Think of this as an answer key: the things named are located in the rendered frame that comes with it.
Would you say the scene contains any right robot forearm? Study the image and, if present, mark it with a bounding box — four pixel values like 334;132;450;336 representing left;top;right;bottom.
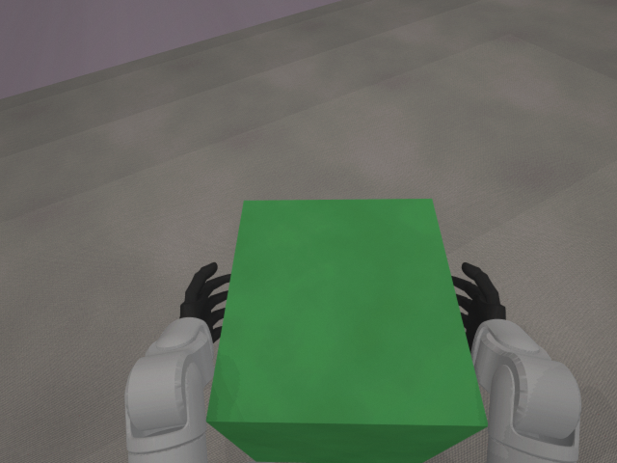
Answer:
470;319;581;463

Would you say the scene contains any right robot hand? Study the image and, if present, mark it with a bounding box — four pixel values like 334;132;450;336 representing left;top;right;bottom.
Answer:
451;262;506;353

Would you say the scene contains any left robot hand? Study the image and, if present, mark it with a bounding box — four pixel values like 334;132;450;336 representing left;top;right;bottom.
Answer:
180;262;231;343

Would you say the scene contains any carton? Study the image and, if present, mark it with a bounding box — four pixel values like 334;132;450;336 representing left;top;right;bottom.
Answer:
206;199;488;463

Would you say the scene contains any left robot forearm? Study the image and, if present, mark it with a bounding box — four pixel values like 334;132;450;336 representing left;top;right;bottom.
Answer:
124;317;215;463

